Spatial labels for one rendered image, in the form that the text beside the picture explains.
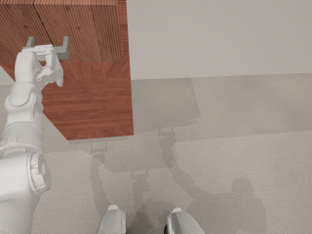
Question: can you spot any left robot forearm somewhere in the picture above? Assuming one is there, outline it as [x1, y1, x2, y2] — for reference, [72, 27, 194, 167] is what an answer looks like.
[0, 82, 45, 159]

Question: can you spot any robot left thigh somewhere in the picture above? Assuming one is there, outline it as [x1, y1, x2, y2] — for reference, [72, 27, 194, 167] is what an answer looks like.
[96, 209, 127, 234]

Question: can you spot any left robot hand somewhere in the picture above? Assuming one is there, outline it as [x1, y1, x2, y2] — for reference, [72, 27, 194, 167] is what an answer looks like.
[15, 44, 63, 92]

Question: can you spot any robot left upper arm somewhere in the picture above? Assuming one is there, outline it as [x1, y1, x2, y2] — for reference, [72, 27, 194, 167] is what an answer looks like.
[0, 151, 53, 234]

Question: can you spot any handle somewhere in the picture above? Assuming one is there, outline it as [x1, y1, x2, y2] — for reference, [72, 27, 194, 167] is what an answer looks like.
[21, 36, 70, 59]

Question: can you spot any robot left shin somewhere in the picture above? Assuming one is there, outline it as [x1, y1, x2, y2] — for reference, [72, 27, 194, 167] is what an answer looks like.
[107, 205, 119, 211]

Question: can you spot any cabinet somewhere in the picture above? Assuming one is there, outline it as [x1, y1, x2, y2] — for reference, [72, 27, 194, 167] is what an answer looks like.
[0, 0, 134, 140]

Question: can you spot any drawer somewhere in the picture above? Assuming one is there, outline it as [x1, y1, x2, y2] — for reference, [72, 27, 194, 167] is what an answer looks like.
[0, 0, 122, 64]

